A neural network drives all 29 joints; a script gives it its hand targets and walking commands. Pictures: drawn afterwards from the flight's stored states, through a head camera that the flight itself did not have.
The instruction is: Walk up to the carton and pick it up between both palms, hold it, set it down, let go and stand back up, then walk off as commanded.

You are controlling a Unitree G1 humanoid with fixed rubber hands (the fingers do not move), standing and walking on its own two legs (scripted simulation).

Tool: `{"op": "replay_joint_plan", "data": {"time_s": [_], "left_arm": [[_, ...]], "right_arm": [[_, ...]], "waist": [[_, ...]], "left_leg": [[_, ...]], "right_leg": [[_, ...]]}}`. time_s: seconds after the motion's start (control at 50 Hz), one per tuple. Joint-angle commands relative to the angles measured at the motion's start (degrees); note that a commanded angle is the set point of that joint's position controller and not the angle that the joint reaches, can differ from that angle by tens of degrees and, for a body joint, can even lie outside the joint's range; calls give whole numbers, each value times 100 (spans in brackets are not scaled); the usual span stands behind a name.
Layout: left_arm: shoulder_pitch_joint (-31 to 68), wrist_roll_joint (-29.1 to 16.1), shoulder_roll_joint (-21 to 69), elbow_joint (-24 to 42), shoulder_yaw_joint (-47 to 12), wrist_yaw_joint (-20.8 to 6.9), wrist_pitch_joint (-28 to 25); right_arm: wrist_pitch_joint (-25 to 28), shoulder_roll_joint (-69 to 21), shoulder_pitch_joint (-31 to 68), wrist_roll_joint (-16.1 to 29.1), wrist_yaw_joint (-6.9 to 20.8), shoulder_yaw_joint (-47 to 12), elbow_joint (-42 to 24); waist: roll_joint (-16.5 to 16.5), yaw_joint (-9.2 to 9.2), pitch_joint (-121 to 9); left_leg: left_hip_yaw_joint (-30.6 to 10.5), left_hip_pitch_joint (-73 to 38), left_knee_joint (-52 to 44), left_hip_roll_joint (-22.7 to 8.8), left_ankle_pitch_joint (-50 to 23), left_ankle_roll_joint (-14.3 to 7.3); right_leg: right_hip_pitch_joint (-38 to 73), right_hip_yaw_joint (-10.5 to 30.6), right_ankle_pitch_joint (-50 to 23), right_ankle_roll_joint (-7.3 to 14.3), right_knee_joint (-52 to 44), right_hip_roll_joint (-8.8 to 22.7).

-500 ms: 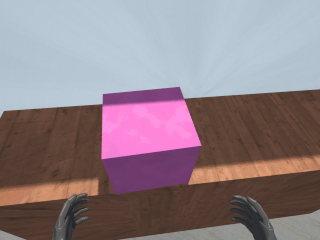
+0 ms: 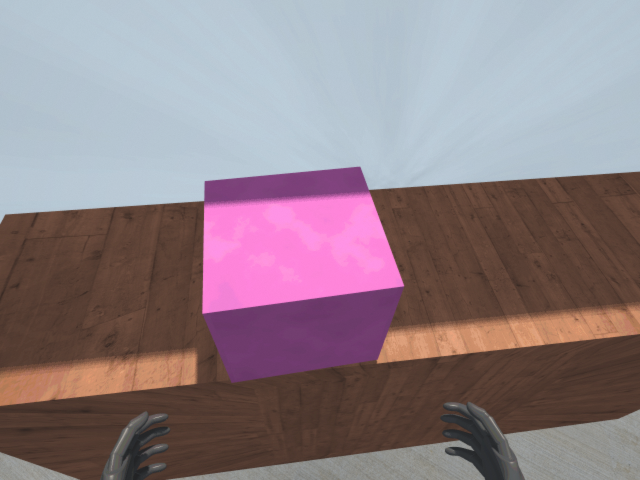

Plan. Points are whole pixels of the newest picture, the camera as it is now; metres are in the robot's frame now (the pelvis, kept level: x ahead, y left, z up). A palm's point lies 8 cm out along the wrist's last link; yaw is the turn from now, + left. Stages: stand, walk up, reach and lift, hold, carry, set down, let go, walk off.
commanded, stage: set down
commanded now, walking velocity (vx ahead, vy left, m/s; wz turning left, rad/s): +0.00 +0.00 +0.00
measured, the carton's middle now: (295, 275) +0.41 +0.05 +0.01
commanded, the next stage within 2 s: let go in 0.18 s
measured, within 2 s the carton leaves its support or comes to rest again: neither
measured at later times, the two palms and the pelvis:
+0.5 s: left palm out of the picture +0.15 +0.24 -0.07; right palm (500, 479) +0.17 -0.21 -0.08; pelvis +0.01 +0.00 +0.00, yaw +0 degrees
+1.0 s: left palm out of the picture +0.14 +0.28 -0.08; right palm out of the picture +0.14 -0.28 -0.08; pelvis +0.00 +0.00 -0.01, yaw +0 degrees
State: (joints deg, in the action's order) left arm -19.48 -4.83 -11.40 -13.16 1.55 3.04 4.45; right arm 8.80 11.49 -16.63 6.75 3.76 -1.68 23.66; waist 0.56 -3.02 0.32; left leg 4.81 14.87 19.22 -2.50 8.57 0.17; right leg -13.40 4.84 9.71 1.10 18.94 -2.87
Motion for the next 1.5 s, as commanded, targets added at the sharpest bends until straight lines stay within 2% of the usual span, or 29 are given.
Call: {"op": "replay_joint_plan", "data": {"time_s": [0.0, 0.1, 0.18, 0.48, 0.72, 0.74, 0.76, 0.78, 0.84, 0.88, 0.98, 1.06, 1.32, 1.34, 1.36, 1.38, 1.42, 1.48], "left_arm": [[460, 131, -579, 126, 105, -134, -214], [421, 235, -598, -62, 211, -241, -236], [494, 312, -626, -135, 275, -274, -280], [965, 449, -689, -664, 245, -358, -138], [1008, 531, -591, -789, 214, -367, -92], [666, 818, -1601, -1359, 433, -262, -381], [494, 772, -1572, -1343, 468, -234, -471], [504, 764, -1539, -1442, 461, -245, -518], [648, 761, -1498, -1576, 443, -292, -590], [723, 738, -1474, -1691, 374, -313, -612], [769, 727, -1722, -2025, 271, -361, -644], [776, 734, -1903, -2237, 243, -382, -662], [658, 686, -2058, -2741, 221, -385, -730], [400, 708, -2107, -2700, 260, -305, -546], [213, 683, -2169, -2679, 316, -273, -528], [110, 673, -2172, -2637, 329, -263, -506], [108, 684, -2150, -2604, 357, -283, -434], [138, 694, -2097, -2611, 363, -322, -339]], "right_arm": [[425, 556, 314, -283, -178, 511, 153], [651, 556, 341, -297, -237, 454, 427], [810, 565, 445, -283, -259, 405, 564], [835, 378, 811, -544, -390, 378, 1166], [905, 473, 872, -594, -411, 418, 1387], [266, 1948, 135, -997, -494, 739, 1772], [21, 1974, 332, -1019, -515, 797, 1706], [-98, 1862, 419, -1023, -524, 776, 1639], [-274, 1627, 496, -927, -488, 657, 1556], [-329, 1615, 512, -913, -458, 583, 1587], [-430, 1866, 418, -913, -370, 483, 1694], [-461, 2063, 337, -908, -341, 464, 1739], [-476, 2192, 182, -843, -349, 479, 1815], [-609, 2341, 375, -741, -432, 522, 1623], [-637, 2351, 253, -733, -451, 523, 1564], [-662, 2346, 197, -728, -460, 542, 1519], [-740, 2356, 138, -721, -472, 608, 1483], [-843, 2454, 273, -751, -463, 670, 1456]], "waist": [[42, 184, -659], [48, 183, -775], [58, 157, -842], [-3, 220, -628], [-30, 272, -717], [-36, 210, -1849], [76, 188, -1921], [107, 209, -1822], [30, 232, -1434], [79, 256, -1145], [102, 310, -890], [66, 316, -724], [-84, 279, -811], [60, 174, -133], [-122, 155, -296], [-143, 151, -408], [-114, 207, -372], [-309, 247, -157]], "left_leg": [[1, -1813, 62, 285, -694, 138], [-9, -1955, 217, 316, -1266, 184], [-12, -2036, 260, 316, -1454, 197], [-4, -2037, 247, 292, -920, 136], [-71, -2144, 380, 281, -1150, 147], [-413, -1539, 796, -556, -2745, -14], [-406, -1480, 890, -523, -2784, -114], [-384, -1338, 831, -512, -2561, -161], [-415, -987, 650, -476, -1247, -153], [-419, -842, 657, -454, -768, -186], [-494, -719, 612, -421, 12, -251], [-564, -633, 508, -425, 338, -267], [-678, -699, 433, -533, -133, -304], [-865, -150, 1151, -510, -2229, -482], [-806, -185, 1246, -527, -2516, -496], [-785, -273, 1284, -529, -2549, -545], [-774, -206, 1243, -480, -2041, -663], [-1014, 203, 861, -697, -1048, -909]], "right_leg": [[58, -467, -507, 37, -338, 217], [213, -483, -1221, -17, -263, 183], [265, -491, -1443, -47, -219, 171], [64, -489, -883, -50, -260, 228], [102, -540, -1136, -68, -212, 219], [890, -40, -1989, 44, 914, 589], [1018, 6, -2131, 42, 960, 628], [991, 27, -2073, 29, 955, 628], [734, 139, -1091, 37, 756, 727], [455, 245, -675, 91, 684, 738], [72, 480, 187, 178, 455, 778], [-26, 551, 491, 190, 376, 763], [284, 484, -388, 183, 530, 758], [-114, 444, -2281, 237, 983, 631], [-51, 412, -2536, 225, 1147, 661], [-45, 395, -2499, 222, 1186, 653], [-135, 339, -2046, 279, 1227, 578], [-177, 134, -871, 231, 1644, 283]]}}
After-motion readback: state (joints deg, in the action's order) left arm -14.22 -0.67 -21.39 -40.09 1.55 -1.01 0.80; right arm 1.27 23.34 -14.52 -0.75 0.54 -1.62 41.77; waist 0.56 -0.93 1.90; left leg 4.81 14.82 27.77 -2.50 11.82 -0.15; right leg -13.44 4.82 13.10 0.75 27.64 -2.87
